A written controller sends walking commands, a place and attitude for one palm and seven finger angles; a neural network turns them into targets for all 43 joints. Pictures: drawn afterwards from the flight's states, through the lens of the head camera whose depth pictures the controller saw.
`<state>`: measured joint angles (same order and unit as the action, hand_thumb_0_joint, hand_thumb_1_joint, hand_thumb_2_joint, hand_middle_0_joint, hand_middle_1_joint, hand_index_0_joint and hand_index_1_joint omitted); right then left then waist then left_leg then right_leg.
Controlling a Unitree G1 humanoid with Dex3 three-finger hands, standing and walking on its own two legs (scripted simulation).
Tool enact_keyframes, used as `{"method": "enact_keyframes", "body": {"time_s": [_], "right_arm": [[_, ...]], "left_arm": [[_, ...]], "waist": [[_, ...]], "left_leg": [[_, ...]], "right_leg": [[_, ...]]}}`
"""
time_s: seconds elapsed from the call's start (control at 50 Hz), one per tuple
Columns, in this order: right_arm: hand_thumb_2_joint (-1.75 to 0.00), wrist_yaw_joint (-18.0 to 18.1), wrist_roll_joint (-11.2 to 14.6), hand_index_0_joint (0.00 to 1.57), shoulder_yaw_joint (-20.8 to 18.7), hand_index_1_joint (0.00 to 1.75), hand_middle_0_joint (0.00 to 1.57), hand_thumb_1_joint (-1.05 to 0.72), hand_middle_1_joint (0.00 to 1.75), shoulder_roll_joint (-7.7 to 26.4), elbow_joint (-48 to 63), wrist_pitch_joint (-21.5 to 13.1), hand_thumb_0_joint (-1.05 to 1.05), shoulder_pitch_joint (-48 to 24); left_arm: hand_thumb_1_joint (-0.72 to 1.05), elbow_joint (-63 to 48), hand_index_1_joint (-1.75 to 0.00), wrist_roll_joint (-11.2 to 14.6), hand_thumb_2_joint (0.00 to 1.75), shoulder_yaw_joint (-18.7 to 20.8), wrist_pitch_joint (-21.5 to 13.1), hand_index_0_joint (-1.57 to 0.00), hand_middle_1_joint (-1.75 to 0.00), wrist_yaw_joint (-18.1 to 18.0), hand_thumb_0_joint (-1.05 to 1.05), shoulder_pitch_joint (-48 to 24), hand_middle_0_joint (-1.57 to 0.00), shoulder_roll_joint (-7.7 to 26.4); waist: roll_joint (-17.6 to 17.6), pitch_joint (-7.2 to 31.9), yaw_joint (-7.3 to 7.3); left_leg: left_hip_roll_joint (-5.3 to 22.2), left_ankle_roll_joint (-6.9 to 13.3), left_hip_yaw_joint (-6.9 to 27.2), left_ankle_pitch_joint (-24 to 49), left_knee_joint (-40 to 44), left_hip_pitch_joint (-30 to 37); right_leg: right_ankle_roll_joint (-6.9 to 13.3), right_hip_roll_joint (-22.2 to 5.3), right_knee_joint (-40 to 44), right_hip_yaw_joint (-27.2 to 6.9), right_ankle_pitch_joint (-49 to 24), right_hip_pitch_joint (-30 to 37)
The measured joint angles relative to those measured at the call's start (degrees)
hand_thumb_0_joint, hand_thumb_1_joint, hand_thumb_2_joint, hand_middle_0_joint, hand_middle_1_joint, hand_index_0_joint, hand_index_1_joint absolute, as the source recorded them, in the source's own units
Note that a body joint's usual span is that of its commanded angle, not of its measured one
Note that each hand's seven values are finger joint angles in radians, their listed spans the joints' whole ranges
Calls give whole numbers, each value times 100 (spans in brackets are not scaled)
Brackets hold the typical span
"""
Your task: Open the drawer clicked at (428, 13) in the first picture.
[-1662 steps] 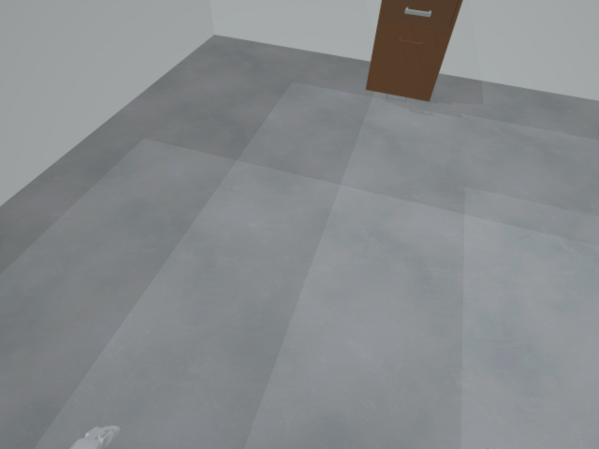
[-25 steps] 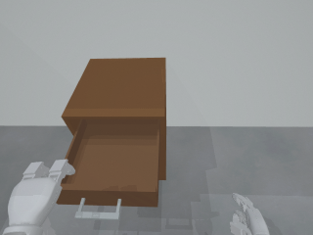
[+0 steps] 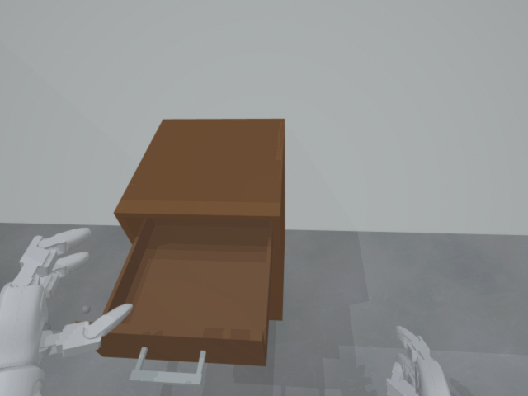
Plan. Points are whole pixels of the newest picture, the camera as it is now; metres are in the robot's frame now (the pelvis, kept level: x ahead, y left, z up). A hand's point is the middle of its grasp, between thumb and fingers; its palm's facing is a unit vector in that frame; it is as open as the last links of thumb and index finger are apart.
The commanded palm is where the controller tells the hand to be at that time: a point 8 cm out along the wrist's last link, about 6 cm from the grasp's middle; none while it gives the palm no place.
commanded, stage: draw the hand back to the body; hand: left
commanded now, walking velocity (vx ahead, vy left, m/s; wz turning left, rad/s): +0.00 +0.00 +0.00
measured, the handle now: (169, 366) +0.22 +0.24 -0.23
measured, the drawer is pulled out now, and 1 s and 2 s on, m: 0.30 0.30 0.30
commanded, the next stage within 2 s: step back with the hand held close in 0.48 s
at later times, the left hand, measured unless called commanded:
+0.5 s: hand (65, 300) +0.18 +0.24 +0.16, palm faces +0.38 -0.83 -0.42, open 7.6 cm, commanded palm +0.13 +0.28 +0.18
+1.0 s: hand (36, 315) +0.16 +0.26 +0.16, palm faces +0.28 -0.81 -0.52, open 7.4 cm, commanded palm +0.10 +0.31 +0.18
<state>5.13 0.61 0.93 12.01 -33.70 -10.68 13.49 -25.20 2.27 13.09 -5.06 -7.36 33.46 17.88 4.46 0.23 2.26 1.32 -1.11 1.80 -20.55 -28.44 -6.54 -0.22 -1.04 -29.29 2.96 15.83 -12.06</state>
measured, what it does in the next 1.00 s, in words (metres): stands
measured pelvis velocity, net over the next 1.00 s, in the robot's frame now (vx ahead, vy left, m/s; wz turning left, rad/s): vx -0.04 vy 0.03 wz -0.01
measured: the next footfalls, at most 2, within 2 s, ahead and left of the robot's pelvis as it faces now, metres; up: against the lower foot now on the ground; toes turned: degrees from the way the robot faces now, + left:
none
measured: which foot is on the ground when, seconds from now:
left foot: down 0.00-1.00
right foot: down 0.00-1.00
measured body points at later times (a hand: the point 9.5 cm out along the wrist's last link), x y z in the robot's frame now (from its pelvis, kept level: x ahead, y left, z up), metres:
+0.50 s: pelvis +0.00 +0.00 +0.01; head -0.02 -0.02 +0.45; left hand +0.15 +0.28 +0.18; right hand +0.18 -0.21 -0.08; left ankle -0.06 +0.13 -0.74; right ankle +0.00 -0.12 -0.74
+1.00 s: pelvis -0.04 +0.03 +0.01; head +0.01 +0.03 +0.45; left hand +0.14 +0.30 +0.18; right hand +0.14 -0.21 -0.08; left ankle -0.06 +0.13 -0.74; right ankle +0.00 -0.12 -0.74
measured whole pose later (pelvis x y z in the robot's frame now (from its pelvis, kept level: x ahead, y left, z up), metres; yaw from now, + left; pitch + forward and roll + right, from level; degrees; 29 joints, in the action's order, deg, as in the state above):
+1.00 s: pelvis -0.04 +0.03 +0.01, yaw -1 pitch +2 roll -1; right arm 3.8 0.4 -1.2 11.8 -32.1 -2.6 9.3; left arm -33.7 2.0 21.4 -11.9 -7.5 38.2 23.6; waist 0.1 -2.9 -0.4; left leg -0.7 1.0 0.4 -15.7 -26.8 -13.1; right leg -2.4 -2.8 -23.4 1.4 8.4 -16.9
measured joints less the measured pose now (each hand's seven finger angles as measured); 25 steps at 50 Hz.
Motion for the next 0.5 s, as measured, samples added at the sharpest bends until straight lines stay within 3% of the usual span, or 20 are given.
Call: {"method": "enact_keyframes", "body": {"time_s": [0.28, 0.5], "right_arm": [[-90, -42, -17, 20, -27, 30, 20, -90, 30, -41, -142, -17, 2, -151], [-90, -84, -54, 20, -40, 30, 20, -90, 30, -52, -185, 39, 2, -77]], "left_arm": [[59, -305, -49, 50, 77, 470, -245, -23, -49, 5, 1, -247, -23, 89], [84, -201, -33, 26, 88, 313, -146, -21, -33, 77, 2, -97, -21, 15]], "waist": [[37, 11, 68], [-37, -37, 62]], "left_leg": [[42, -10, -12, 114, 247, 242], [35, 15, -64, 205, 377, 290]], "right_leg": [[13, 46, 287, 0, -138, 255], [-10, 47, 472, -49, -276, 312]]}}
